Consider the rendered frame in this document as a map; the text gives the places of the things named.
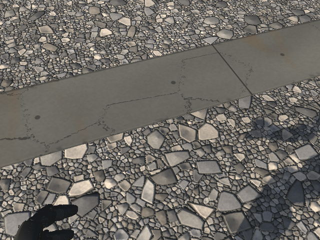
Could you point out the robot left hand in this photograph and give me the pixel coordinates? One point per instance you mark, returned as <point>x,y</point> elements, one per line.
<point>32,229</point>

